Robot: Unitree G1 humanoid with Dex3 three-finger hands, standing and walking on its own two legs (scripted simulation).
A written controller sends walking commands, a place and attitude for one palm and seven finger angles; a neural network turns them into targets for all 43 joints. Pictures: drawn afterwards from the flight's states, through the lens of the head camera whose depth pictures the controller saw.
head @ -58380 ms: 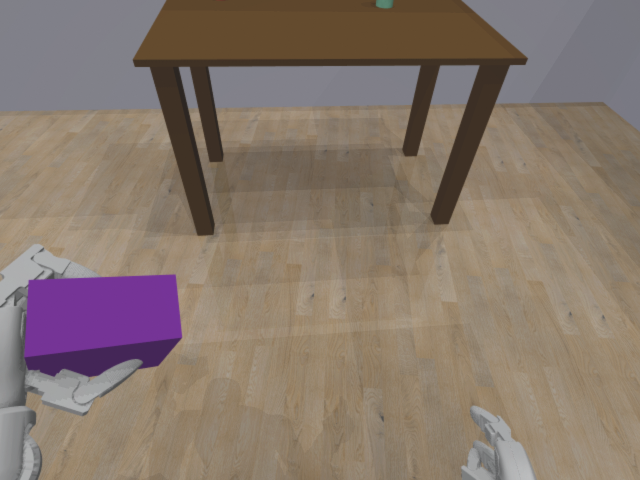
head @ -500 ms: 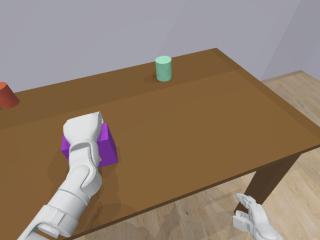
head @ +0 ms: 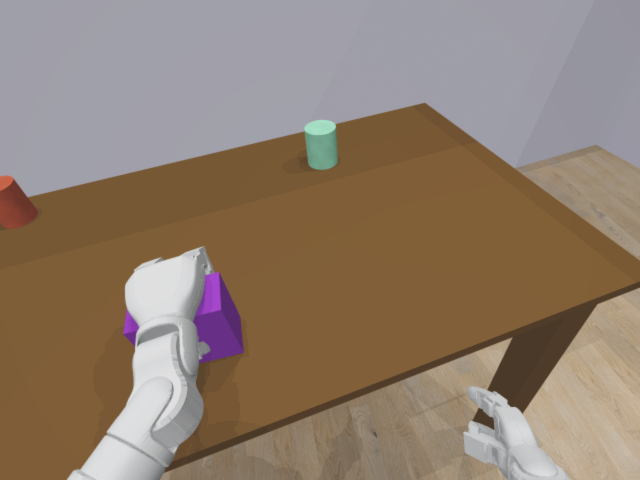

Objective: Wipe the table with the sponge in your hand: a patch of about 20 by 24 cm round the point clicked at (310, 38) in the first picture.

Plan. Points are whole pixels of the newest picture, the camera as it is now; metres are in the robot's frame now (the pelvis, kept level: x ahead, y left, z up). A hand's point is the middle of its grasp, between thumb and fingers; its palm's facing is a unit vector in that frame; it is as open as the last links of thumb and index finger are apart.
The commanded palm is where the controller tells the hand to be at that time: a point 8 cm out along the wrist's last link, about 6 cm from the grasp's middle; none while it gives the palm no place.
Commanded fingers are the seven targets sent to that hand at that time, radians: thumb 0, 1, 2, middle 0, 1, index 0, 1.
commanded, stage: wipe back along the middle lane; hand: left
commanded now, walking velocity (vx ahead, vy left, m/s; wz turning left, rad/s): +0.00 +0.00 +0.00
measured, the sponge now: (193, 330) +0.29 +0.22 +0.04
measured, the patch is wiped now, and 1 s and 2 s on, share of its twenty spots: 0.70 0.85 0.95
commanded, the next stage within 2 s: slide across to the third lane in 0.22 s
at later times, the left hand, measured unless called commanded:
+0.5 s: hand (196, 335) +0.26 +0.19 +0.09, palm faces +0.11 -0.13 -0.99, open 10.3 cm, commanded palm +0.21 +0.16 +0.14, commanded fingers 0.00 0.10 1.30 -1.20 -1.60 -1.20 -1.60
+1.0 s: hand (235, 329) +0.27 +0.14 +0.09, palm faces +0.08 -0.10 -0.99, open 10.3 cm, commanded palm +0.23 +0.11 +0.14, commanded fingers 0.00 0.10 1.30 -1.20 -1.60 -1.20 -1.60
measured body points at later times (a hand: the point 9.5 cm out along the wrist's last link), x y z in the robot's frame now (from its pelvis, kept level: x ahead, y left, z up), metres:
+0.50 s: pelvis -0.01 -0.01 +0.00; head -0.05 -0.06 +0.44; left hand +0.25 +0.19 +0.14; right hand +0.23 -0.21 -0.08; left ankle -0.03 +0.10 -0.74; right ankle -0.01 -0.10 -0.74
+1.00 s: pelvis -0.03 -0.02 +0.00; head -0.07 -0.07 +0.44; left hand +0.26 +0.14 +0.14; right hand +0.23 -0.21 -0.08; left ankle -0.03 +0.10 -0.74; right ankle -0.01 -0.10 -0.74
